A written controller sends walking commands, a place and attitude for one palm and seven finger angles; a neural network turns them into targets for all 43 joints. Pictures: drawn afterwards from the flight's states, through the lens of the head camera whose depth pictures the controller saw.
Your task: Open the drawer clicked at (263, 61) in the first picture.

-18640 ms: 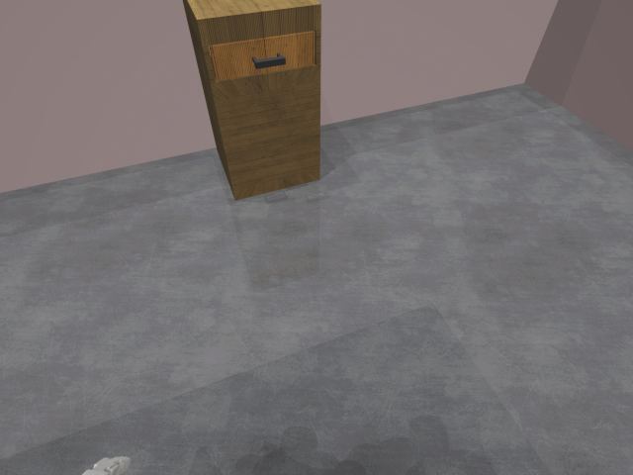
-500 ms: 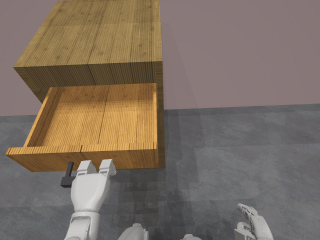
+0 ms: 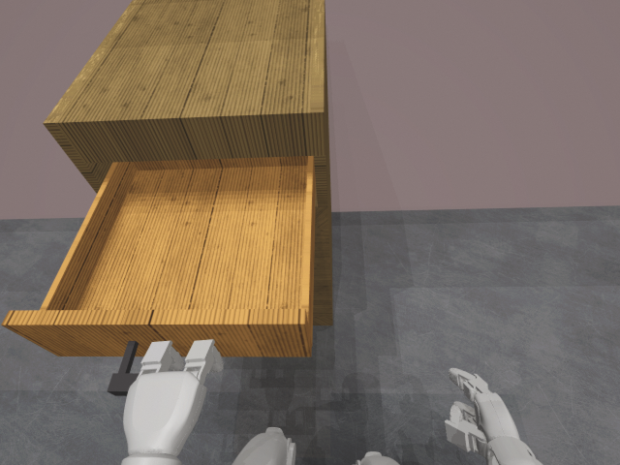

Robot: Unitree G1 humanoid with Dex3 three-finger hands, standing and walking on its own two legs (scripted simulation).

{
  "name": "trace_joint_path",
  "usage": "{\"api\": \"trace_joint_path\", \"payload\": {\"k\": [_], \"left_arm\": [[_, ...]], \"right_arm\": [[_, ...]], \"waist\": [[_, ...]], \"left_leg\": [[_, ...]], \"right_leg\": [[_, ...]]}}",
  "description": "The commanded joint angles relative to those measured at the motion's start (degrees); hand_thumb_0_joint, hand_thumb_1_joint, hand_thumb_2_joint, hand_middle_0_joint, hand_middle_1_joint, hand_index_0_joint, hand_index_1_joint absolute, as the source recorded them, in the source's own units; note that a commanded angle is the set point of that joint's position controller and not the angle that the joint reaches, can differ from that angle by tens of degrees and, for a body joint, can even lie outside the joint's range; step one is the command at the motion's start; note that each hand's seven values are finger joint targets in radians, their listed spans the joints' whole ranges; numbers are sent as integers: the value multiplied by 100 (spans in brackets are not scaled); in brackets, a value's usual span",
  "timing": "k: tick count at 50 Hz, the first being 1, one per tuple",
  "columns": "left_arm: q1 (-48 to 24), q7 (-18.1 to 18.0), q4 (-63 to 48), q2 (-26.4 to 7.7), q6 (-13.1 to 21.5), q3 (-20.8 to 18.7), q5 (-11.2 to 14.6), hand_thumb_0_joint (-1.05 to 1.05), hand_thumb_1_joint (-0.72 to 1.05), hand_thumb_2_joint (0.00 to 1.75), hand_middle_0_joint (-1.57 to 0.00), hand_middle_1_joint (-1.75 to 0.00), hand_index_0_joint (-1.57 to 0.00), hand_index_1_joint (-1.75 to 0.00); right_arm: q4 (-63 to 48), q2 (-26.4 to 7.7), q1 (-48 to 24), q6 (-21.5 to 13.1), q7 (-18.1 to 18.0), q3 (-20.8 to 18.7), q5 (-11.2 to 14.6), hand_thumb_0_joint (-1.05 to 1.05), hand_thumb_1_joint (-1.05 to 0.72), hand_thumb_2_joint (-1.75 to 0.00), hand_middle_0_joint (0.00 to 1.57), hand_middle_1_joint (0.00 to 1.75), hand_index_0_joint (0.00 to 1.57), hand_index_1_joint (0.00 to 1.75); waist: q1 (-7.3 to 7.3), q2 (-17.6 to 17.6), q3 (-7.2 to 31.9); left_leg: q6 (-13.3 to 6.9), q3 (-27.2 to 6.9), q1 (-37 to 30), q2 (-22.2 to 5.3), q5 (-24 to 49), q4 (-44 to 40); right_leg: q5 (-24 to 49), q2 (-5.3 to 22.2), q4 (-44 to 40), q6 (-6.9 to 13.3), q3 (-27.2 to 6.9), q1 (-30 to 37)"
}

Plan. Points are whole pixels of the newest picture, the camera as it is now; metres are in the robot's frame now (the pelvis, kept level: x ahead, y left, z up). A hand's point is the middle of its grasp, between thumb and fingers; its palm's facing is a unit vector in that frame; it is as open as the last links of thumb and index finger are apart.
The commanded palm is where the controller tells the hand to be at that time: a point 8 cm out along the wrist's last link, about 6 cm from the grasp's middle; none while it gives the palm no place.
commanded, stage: pull the drawer open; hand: left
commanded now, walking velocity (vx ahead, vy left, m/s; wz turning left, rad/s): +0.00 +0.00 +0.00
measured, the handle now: (160, 367) +0.25 +0.22 -0.02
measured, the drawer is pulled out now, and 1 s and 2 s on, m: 0.29 0.30 0.30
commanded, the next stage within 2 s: open the thumb to release the handle in 0.20 s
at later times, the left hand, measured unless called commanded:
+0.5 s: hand (187, 413) +0.20 +0.18 -0.04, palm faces -0.02 -0.10 -1.00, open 6.1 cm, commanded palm +0.17 +0.19 +0.01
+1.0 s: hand (187, 415) +0.20 +0.18 -0.04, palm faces +0.00 -0.10 -0.99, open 13.2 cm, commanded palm +0.18 +0.19 +0.01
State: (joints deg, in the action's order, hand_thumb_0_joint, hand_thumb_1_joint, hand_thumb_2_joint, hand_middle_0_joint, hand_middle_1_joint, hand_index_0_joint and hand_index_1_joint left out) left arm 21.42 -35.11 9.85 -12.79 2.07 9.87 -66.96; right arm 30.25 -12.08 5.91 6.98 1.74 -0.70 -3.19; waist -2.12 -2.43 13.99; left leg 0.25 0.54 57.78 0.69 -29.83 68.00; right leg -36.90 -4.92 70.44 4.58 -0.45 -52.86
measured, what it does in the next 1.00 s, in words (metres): stands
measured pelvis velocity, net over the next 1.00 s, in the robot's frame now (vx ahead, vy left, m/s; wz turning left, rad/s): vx -0.02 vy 0.00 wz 0.02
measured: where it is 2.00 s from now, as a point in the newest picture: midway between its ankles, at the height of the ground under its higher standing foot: outside the picture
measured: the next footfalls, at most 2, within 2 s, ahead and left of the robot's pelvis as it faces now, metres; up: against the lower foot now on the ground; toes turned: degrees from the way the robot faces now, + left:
none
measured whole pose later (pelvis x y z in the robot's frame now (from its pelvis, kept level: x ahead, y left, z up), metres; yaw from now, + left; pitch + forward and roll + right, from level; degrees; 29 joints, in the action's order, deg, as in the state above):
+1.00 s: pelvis -0.02 +0.00 +0.00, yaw +1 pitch +18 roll +1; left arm 16.9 -35.8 12.7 -13.3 -0.2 11.3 -66.0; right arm 32.1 -13.0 7.2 7.4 0.1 -1.8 -2.8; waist -1.8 -3.3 13.6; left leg 0.5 -1.1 59.6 0.9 -28.1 69.2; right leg -35.6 -4.9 71.5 4.9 1.3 -54.3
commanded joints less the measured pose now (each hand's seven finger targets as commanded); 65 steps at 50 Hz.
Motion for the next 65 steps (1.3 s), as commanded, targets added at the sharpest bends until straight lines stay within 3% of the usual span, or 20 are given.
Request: {"api": "trace_joint_path", "payload": {"k": [1, 3, 4, 5, 8, 10, 14, 15, 16, 19, 24, 29, 35, 44, 45, 46, 53, 60, 64, 65], "left_arm": [[1074, -222, -884, -904, -70, -874, 202, 0, 90, 90, -40, -135, -40, -135], [1143, -203, -933, -883, -44, -897, 220, 0, 90, 90, -40, -135, -40, -135], [1189, -205, -986, -921, 6, -905, 203, 0, 90, 90, -40, -135, -40, -135], [1477, -173, -939, -806, 10, -827, 238, 0, 90, 90, -40, -135, -40, -135], [1471, -159, -1019, -971, 72, -1019, 257, 0, 90, 90, -40, -135, -40, -135], [1559, -145, -1027, -870, 116, -922, 260, 0, 90, 90, -40, -135, -40, -135], [1549, -160, -1118, -1024, 181, -1080, 257, 0, 90, 90, -40, -135, -40, -135], [-334, -220, -1212, -721, 68, -487, 91, 0, 90, 90, -40, -135, -40, -135], [-395, -280, -1223, -802, 62, -715, 32, 0, 83, 87, -40, -134, -40, -134], [-17, -308, -921, -856, -48, -804, 125, 0, 62, 78, -38, -132, -38, -132], [-136, -243, -869, -870, -207, -677, 222, 0, 27, 63, -35, -128, -35, -128], [-67, -211, -699, -932, -166, -740, 242, 0, -8, 48, -33, -124, -33, -124], [-293, -259, -710, -906, -186, -697, 203, 0, -50, 30, -30, -120, -30, -120], [-629, -274, -558, -922, -330, -663, 208, 0, -50, 30, -30, -120, -30, -120], [-533, -270, -552, -818, -344, -569, 220, 0, -50, 30, -30, -120, -30, -120], [-779, -270, -624, -805, -347, -495, 189, 0, -50, 30, -30, -120, -30, -120], [-1161, -328, -442, -830, -451, -515, 197, 0, -50, 30, -30, -120, -30, -120], [-1539, -369, -278, -846, -524, -465, 189, 0, -50, 30, -30, -120, -30, -120], [-1746, -395, -559, -966, -588, -484, 199, 0, -50, 30, -30, -120, -30, -120], [-1661, -381, -573, -880, -609, -410, 248, 0, -50, 30, -30, -120, -30, -120]], "right_arm": [[-937, -505, -516, -263, -6, -167, -32, 0, -90, -90, 20, 30, 20, 30], [-978, -507, -500, -282, 6, -166, -39, 0, -90, -90, 20, 30, 20, 30], [-968, -497, -532, -278, 13, -153, -48, 0, -90, -90, 20, 30, 20, 30], [-1035, -476, -483, -307, 15, -157, -36, 0, -90, -90, 20, 30, 20, 30], [-1036, -480, -516, -305, 36, -146, -54, 0, -90, -90, 20, 30, 20, 30], [-1045, -473, -479, -314, 40, -156, -56, 0, -90, -90, 20, 30, 20, 30], [-1001, -475, -480, -311, 51, -152, -75, 0, -90, -90, 20, 30, 20, 30], [-801, -586, -423, -257, 41, -217, -140, 0, -90, -90, 20, 30, 20, 30], [-779, -555, -315, -278, 25, -291, -128, 0, -90, -90, 20, 30, 20, 30], [-781, -558, -335, -310, -37, -266, -95, 0, -90, -90, 20, 30, 20, 30], [-759, -551, -359, -266, -100, -253, -25, 0, -90, -90, 20, 30, 20, 30], [-731, -521, -424, -284, -142, -210, -9, 0, -90, -90, 20, 30, 20, 30], [-762, -543, -410, -260, -140, -255, 2, 0, -90, -90, 20, 30, 20, 30], [-722, -558, -483, -214, -175, -246, 19, 0, -90, -90, 20, 30, 20, 30], [-756, -558, -434, -222, -173, -260, 25, 0, -90, -90, 20, 30, 20, 30], [-710, -567, -455, -210, -163, -264, 19, 0, -90, -90, 20, 30, 20, 30], [-625, -576, -386, -234, -220, -275, 33, 0, -90, -90, 20, 30, 20, 30], [-513, -539, -431, -247, -286, -277, 69, 0, -90, -90, 20, 30, 20, 30], [-510, -535, -502, -198, -307, -254, 87, 0, -90, -90, 20, 30, 20, 30], [-548, -526, -459, -216, -311, -268, 106, 0, -90, -90, 20, 30, 20, 30]], "waist": [[-259, 481, 1158], [-218, 433, 1059], [-271, 438, 1197], [-282, 418, 1017], [-293, 543, 1128], [-277, 494, 1058], [-300, 550, 1310], [261, 470, 1043], [116, 479, 1264], [10, 568, 1473], [51, 687, 1336], [-5, 761, 1227], [4, 371, 1005], [39, 537, 990], [28, 415, 882], [77, 451, 1022], [138, 539, 1029], [142, 453, 967], [92, 350, 1251], [111, 285, 1085]], "left_leg": [[-226, -55, -1063, 279, 1623, -374], [-244, -68, -1056, 256, 1575, -388], [-233, -49, -1055, 272, 1568, -340], [-242, -52, -964, 274, 1525, -350], [-234, -67, -842, 276, 1534, -304], [-236, -61, -775, 280, 1486, -265], [-220, -46, -774, 291, 1585, -196], [-272, -131, -704, 244, 1393, -44], [-257, -85, -826, 236, 1354, -30], [-273, -63, -901, 251, 1441, -102], [-287, -45, -908, 237, 1334, -211], [-274, -37, -648, 251, 1148, -219], [-286, -52, -781, 235, 979, -293], [-309, -45, -860, 209, 881, -349], [-306, -61, -864, 212, 876, -392], [-315, -61, -947, 194, 899, -381], [-337, -59, -977, 182, 884, -416], [-337, -37, -940, 180, 755, -412], [-332, -49, -1251, 188, 873, -556], [-337, -53, -1303, 188, 873, -622]], "right_leg": [[3703, 243, -1170, -164, -626, 896], [3537, 228, -1193, -130, -571, 816], [3483, 232, -1137, -153, -602, 791], [3589, 254, -1169, -156, -558, 869], [3736, 272, -1119, -153, -645, 941], [3782, 285, -1093, -172, -634, 917], [4133, 323, -1024, -198, -765, 1000], [3945, 372, -1045, -236, -716, 476], [3548, 341, -1047, -249, -646, 420], [3570, 317, -1076, -229, -594, 635], [3401, 335, -1235, -266, -560, 749], [3296, 380, -1307, -298, -672, 878], [2552, 307, -1421, -212, -616, 606], [2092, 270, -1513, -221, -552, 438], [2050, 250, -1522, -187, -518, 449], [2051, 261, -1504, -207, -495, 383], [1986, 254, -1563, -206, -426, 427], [1706, 265, -1645, -228, -450, 379], [1681, 239, -1681, -216, -409, 505], [1693, 238, -1751, -205, -373, 541]]}}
